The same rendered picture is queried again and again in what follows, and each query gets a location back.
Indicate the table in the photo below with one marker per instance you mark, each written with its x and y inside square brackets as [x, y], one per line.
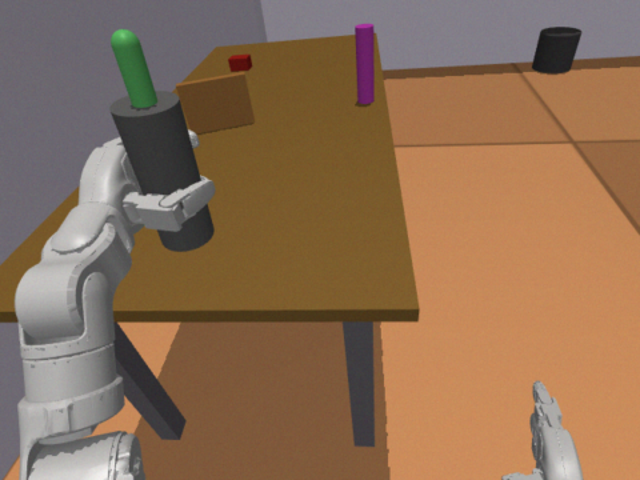
[308, 217]

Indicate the left robot arm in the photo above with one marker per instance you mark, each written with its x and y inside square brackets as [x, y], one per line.
[64, 307]

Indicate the left robot hand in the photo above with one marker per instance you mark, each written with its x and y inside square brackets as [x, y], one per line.
[108, 178]

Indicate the right robot hand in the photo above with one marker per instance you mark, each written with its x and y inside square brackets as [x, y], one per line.
[552, 446]

